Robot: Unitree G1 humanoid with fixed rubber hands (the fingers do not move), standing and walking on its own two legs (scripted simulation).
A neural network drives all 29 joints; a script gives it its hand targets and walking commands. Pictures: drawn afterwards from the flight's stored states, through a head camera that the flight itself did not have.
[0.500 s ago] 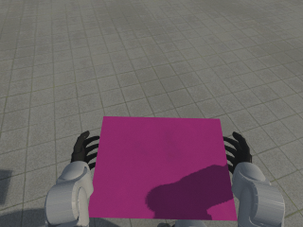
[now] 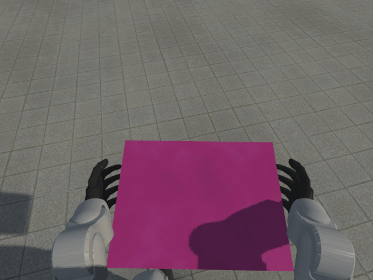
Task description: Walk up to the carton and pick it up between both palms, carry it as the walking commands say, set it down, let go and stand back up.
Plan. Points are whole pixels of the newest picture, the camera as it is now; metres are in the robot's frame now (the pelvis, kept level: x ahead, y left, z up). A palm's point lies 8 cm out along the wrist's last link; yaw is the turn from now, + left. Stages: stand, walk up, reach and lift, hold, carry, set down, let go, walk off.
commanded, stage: carry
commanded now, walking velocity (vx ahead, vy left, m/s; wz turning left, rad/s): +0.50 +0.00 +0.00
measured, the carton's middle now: (197, 206) +0.26 +0.00 +0.01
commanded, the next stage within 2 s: none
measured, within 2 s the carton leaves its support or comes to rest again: neither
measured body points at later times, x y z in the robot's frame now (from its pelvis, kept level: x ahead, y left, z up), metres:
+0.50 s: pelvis +0.36 +0.01 -0.01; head +0.37 +0.01 +0.44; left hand +0.61 +0.19 +0.07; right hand +0.62 -0.18 +0.07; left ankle +0.18 +0.09 -0.67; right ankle +0.43 -0.08 -0.74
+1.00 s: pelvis +0.64 +0.05 +0.00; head +0.69 +0.06 +0.45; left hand +0.90 +0.23 +0.07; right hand +0.90 -0.14 +0.07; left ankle +0.63 +0.15 -0.74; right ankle +0.64 -0.04 -0.73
